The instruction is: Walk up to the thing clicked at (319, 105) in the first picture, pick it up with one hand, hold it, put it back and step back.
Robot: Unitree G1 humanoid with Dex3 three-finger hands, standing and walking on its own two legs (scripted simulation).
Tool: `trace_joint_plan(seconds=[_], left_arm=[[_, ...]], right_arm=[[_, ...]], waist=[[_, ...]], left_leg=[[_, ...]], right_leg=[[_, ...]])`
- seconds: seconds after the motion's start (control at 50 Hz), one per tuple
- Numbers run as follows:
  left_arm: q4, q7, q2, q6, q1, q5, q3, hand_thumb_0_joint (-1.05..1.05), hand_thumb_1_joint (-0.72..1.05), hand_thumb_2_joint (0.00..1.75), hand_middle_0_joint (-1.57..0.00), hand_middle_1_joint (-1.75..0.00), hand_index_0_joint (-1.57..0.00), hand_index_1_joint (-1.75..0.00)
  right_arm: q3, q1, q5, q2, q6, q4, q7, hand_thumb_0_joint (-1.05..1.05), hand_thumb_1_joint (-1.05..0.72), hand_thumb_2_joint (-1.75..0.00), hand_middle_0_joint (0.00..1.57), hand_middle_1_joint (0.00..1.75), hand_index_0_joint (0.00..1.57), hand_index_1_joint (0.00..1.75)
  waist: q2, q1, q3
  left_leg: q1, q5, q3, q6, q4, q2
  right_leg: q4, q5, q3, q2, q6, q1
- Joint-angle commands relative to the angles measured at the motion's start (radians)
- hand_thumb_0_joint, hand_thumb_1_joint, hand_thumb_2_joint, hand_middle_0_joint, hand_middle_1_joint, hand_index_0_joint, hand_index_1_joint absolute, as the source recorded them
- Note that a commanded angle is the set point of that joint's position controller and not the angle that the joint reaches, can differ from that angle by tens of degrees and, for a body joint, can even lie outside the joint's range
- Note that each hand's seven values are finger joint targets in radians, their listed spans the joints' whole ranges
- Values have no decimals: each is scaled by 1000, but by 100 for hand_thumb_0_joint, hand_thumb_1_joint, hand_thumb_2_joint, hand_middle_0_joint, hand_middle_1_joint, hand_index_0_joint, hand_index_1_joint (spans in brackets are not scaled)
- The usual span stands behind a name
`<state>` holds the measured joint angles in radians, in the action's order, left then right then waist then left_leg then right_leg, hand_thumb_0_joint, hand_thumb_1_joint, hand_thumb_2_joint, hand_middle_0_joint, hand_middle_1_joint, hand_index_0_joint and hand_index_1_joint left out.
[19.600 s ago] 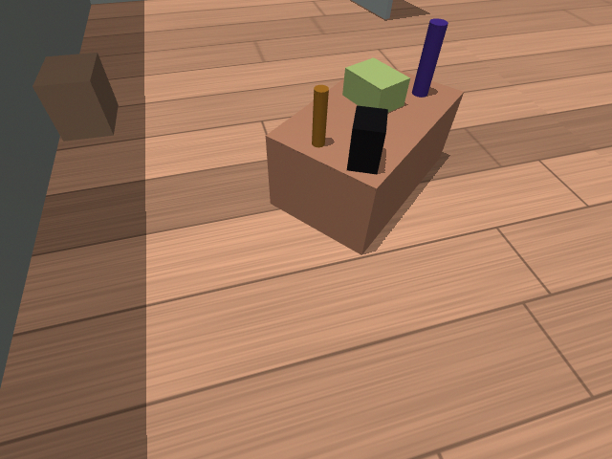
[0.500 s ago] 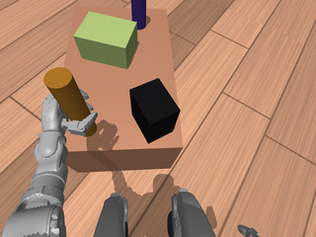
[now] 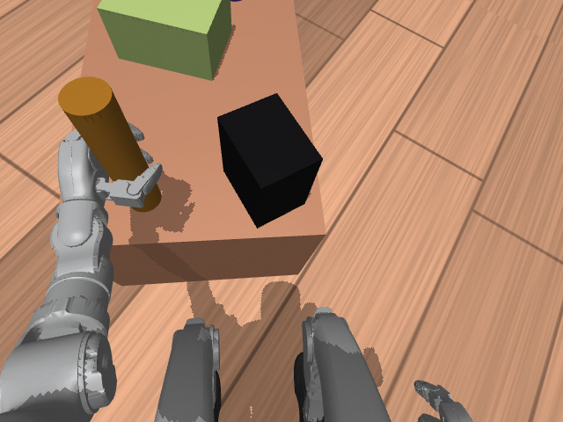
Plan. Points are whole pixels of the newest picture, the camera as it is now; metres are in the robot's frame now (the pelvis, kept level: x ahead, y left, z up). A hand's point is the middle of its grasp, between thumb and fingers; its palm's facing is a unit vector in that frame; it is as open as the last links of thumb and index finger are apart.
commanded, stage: crouch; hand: left
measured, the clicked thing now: (122, 158) +0.46 +0.18 +0.02
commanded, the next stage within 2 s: lower in 0.02 s
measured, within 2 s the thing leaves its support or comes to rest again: rests again in 0.90 s
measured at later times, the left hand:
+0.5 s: hand (143, 179) +0.47 +0.18 -0.07, palm faces +0.10 -0.99 -0.04, open 7.8 cm
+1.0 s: hand (148, 186) +0.48 +0.18 -0.10, palm faces +0.10 -0.99 -0.03, open 7.8 cm
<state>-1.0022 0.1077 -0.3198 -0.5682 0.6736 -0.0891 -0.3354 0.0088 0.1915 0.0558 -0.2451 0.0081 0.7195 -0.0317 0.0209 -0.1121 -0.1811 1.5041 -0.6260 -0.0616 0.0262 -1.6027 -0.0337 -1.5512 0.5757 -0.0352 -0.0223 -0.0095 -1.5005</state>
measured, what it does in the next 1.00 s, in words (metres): lowers itself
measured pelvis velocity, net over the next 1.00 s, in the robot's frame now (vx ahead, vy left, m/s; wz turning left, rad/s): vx -0.02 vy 0.00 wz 0.00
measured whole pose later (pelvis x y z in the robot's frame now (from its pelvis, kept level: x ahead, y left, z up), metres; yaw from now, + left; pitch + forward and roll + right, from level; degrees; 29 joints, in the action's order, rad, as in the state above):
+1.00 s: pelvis -0.02 +0.00 -0.10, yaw +0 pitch +35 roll -3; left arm -1.02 0.12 -0.38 -0.57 0.78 -0.07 -0.39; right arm -0.01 0.18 0.07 -0.27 0.00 0.69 -0.04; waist 0.02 -0.14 -0.18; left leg 1.86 -0.69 -0.07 0.03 -1.93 -0.02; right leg -1.88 0.64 -0.02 -0.03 -0.01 -1.86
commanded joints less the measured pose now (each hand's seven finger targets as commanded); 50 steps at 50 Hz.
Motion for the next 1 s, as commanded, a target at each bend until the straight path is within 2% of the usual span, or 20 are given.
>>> trace_joint_plan(seconds=[0.0,0.04,0.12,0.14,0.2,0.3,0.42,0.46,0.56,0.58,0.64,0.72,0.78,0.8,0.86,0.88,0.9,0.94,0.96,0.98], left_arm=[[259,-7,-205,-96,467,-28,-23,0,36,135,-138,-150,-139,-150],[284,-12,-235,-95,465,-20,-36,0,36,134,-137,-148,-137,-148],[277,-10,-223,-90,470,-16,-28,0,35,133,-141,-149,-140,-151],[245,-9,-206,-87,451,-21,-27,0,31,132,-141,-149,-140,-151],[177,-16,-202,-96,423,-16,-42,0,30,133,-142,-150,-141,-152],[216,-14,-245,-136,471,5,-51,0,32,133,-143,-150,-142,-152],[262,-6,-249,-142,523,-11,-54,0,33,137,-143,-152,-142,-154],[268,-9,-279,-135,516,-5,-67,0,33,135,-142,-151,-141,-153],[234,-5,-268,-118,513,-10,-67,0,32,138,-141,-151,-140,-154],[260,-6,-293,-119,530,-12,-79,0,31,136,-142,-151,-140,-153],[248,-2,-279,-114,531,-11,-78,0,33,136,-141,-151,-140,-153],[222,5,-309,-106,522,-6,-91,0,33,136,-142,-150,-140,-152],[220,3,-285,-107,535,-7,-83,0,34,136,-142,-151,-141,-153],[215,2,-292,-105,522,-5,-95,0,32,136,-141,-150,-140,-152],[198,10,-273,-101,517,-1,-77,0,33,136,-140,-150,-139,-152],[234,8,-305,-107,547,-1,-90,0,33,136,-141,-150,-140,-152],[210,11,-289,-103,529,-2,-81,0,32,136,-140,-149,-139,-151],[318,7,-346,-109,597,-2,-101,0,34,135,-141,-149,-140,-151],[205,13,-270,-91,524,-7,-67,0,36,134,-140,-147,-138,-149],[217,16,-266,-88,555,-2,-63,0,35,134,-138,-146,-137,-149]], right_arm=[[49,137,-1,-163,21,-45,9,0,-91,-91,20,30,20,30],[53,132,-1,-170,18,-49,10,0,-91,-91,20,30,20,30],[50,133,0,-170,15,-51,9,0,-92,-91,20,30,20,30],[47,137,-1,-174,17,-48,8,0,-92,-91,20,30,20,30],[43,134,0,-169,15,-46,5,0,-92,-91,20,30,20,30],[45,138,10,-178,17,-56,-5,0,-92,-91,20,30,20,30],[42,147,12,-191,13,-58,-8,0,-92,-91,20,30,20,30],[44,157,13,-192,12,-57,-7,0,-93,-91,20,30,20,30],[45,151,9,-192,9,-51,-1,0,-93,-91,20,30,20,30],[44,151,7,-192,8,-54,0,0,-93,-91,20,30,20,30],[39,151,12,-185,9,-53,0,0,-92,-91,20,30,20,30],[39,145,10,-194,4,-55,3,0,-93,-91,20,30,20,30],[36,146,10,-190,5,-59,2,0,-92,-91,20,30,20,30],[40,147,9,-194,6,-62,2,0,-92,-91,20,30,20,30],[40,135,9,-202,4,-70,3,0,-92,-91,20,30,20,30],[39,139,9,-206,4,-70,3,0,-92,-91,20,30,20,30],[40,142,10,-206,2,-76,4,0,-92,-91,20,30,20,30],[39,154,11,-204,3,-68,4,0,-92,-91,20,30,20,30],[35,139,7,-203,2,-75,3,0,-92,-91,20,30,20,30],[41,149,8,-205,5,-67,5,0,-92,-91,20,30,20,30]], waist=[[95,-27,-599],[113,-10,-625],[121,-19,-633],[118,-20,-619],[79,-28,-547],[115,-21,-627],[171,-23,-702],[176,-17,-724],[124,-39,-699],[114,-32,-690],[106,-38,-703],[122,-30,-683],[103,-43,-665],[105,-32,-662],[132,-38,-643],[152,-30,-663],[130,-43,-680],[178,-27,-732],[137,-43,-688],[131,-59,-677]], left_leg=[[-335,220,11,-44,169,24],[-355,244,11,-42,166,24],[-355,274,6,-41,144,24],[-362,302,-1,-39,141,24],[-254,245,6,-45,116,27],[-244,254,9,-42,73,30],[-279,301,-8,-31,30,28],[-271,287,1,-35,19,29],[-170,211,17,-45,-23,32],[-142,184,20,-46,-20,33],[-99,205,29,-51,-58,34],[-89,202,27,-49,-74,34],[-47,161,26,-48,-79,36],[-55,155,25,-45,-69,36],[-71,155,20,-42,-77,33],[-91,175,17,-39,-82,31],[-83,181,20,-45,-97,34],[-106,193,22,-40,-96,35],[-102,189,14,-40,-93,33],[-71,178,20,-44,-112,33]], right_leg=[[185,-224,27,18,45,339],[175,-234,21,19,48,330],[143,-256,9,19,52,293],[127,-269,-1,19,55,271],[113,-231,1,21,51,241],[54,-232,3,21,55,211],[-19,-240,-9,19,63,121],[-18,-232,-3,19,60,137],[-24,-197,9,16,48,142],[-18,-176,16,15,46,159],[-37,-207,30,11,41,175],[-61,-191,25,14,47,122],[-69,-161,20,13,46,119],[-74,-148,12,15,48,102],[-100,-140,-1,15,54,34],[-115,-151,-5,14,55,25],[-109,-163,-3,14,51,44],[-125,-172,1,12,54,62],[-125,-165,-7,12,53,35],[-124,-164,-4,15,51,27]])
